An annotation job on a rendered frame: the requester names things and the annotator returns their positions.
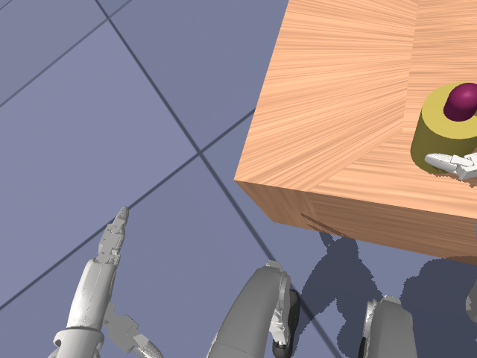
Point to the left robot arm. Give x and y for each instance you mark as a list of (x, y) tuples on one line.
[(78, 342)]

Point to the bottle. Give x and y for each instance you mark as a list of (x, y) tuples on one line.
[(447, 124)]

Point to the left robot hand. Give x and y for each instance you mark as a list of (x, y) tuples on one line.
[(91, 306)]

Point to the left robot foot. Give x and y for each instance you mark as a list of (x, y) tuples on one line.
[(285, 351)]

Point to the right robot hand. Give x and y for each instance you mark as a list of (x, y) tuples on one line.
[(464, 167)]

